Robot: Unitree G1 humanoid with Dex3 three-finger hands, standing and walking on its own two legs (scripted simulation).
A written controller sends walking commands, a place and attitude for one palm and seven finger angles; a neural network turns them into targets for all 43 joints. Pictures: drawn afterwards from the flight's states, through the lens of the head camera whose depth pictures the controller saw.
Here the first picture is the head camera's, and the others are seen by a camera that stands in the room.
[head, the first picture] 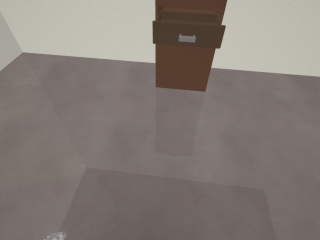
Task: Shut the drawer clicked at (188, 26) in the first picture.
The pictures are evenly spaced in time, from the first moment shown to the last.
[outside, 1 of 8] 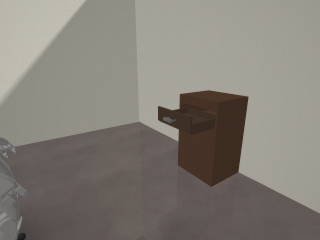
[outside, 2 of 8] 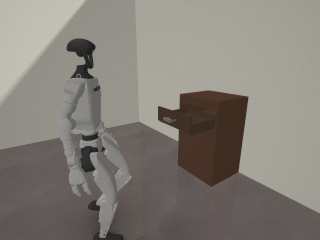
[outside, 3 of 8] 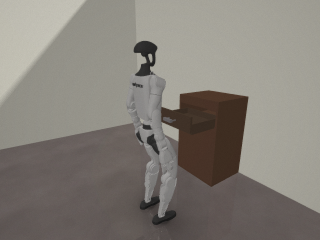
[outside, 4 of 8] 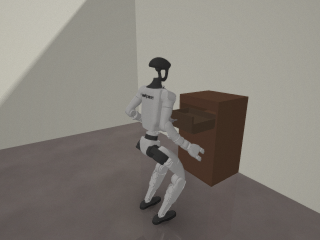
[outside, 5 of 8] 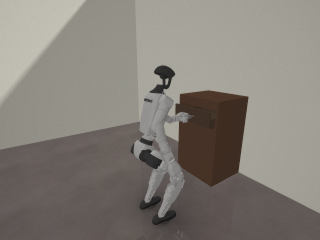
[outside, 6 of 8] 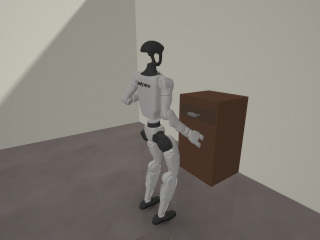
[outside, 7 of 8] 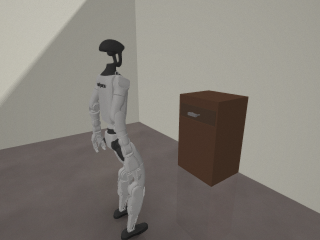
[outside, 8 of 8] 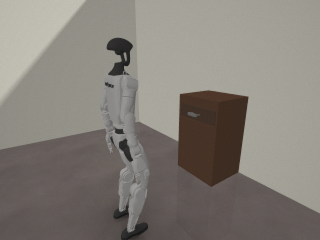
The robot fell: no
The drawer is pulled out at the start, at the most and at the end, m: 0.30 0.30 0.00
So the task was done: yes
